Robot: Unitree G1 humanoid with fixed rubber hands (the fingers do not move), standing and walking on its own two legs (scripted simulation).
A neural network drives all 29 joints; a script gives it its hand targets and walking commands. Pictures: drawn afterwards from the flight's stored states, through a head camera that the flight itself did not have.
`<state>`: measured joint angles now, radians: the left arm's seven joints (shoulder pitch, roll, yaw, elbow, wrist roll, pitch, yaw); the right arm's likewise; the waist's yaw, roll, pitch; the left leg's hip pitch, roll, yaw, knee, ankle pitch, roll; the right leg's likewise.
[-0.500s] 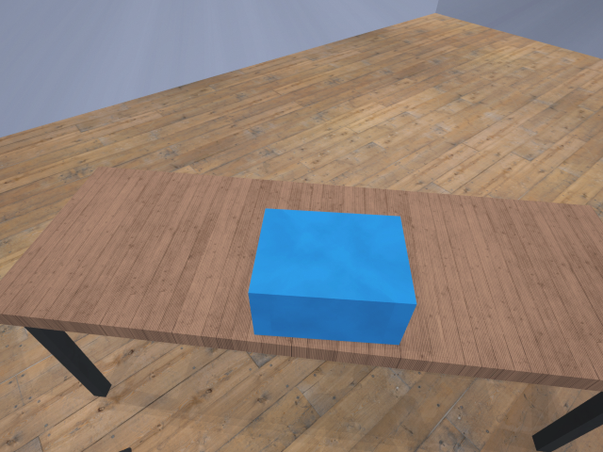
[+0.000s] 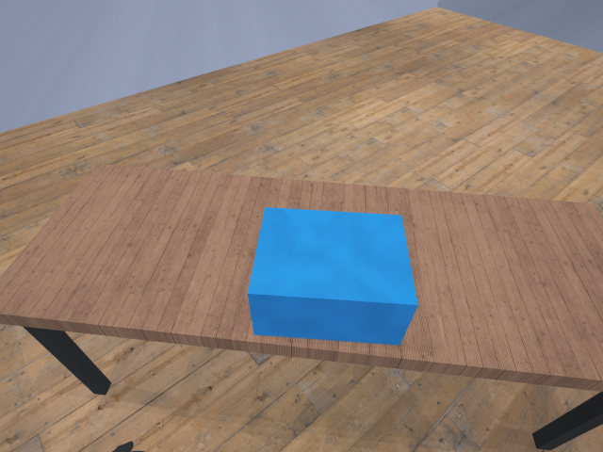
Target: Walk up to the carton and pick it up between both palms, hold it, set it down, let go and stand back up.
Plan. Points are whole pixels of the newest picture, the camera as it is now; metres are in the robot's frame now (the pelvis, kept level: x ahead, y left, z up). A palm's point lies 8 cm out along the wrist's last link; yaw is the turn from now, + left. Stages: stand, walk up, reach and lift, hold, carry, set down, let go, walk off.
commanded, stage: stand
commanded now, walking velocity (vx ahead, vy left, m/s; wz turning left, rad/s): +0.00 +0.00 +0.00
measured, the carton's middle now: (329, 273) +0.51 -0.03 -0.14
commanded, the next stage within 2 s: none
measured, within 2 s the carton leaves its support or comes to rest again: neither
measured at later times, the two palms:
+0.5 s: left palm out of the picture +0.10 +0.27 -0.10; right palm out of the picture +0.09 -0.27 -0.11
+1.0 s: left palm out of the picture +0.10 +0.27 -0.10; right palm out of the picture +0.09 -0.27 -0.11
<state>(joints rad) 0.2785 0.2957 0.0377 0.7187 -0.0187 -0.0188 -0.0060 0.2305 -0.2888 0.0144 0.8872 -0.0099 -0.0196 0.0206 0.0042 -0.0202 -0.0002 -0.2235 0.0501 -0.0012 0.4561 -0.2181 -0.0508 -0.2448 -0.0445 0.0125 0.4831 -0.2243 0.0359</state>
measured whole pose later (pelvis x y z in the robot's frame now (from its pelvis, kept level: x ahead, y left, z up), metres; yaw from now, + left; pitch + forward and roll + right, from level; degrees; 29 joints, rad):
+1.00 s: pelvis +0.01 +0.00 +0.00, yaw +0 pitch +0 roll +0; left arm 0.25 0.30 0.04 0.76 -0.02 -0.02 -0.01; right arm 0.22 -0.29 0.01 0.89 -0.01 -0.02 0.02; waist 0.00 -0.02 0.01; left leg -0.22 0.05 0.00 0.46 -0.23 -0.05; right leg -0.24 -0.04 0.01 0.48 -0.23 0.04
